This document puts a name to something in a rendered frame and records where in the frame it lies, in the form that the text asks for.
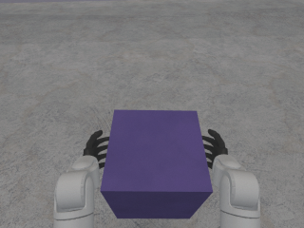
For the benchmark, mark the robot right forearm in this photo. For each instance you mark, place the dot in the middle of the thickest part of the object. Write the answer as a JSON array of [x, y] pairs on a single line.
[[239, 193]]

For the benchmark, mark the carton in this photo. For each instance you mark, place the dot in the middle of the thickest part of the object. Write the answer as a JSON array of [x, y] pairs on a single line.
[[155, 165]]

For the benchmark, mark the right robot hand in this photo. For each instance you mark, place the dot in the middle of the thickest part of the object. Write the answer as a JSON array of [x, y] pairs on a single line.
[[218, 147]]

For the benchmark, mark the left robot hand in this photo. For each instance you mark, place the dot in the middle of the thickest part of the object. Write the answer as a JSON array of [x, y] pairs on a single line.
[[91, 148]]

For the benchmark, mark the robot left forearm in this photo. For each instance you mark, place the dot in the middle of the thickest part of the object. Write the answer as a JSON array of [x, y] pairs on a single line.
[[74, 199]]

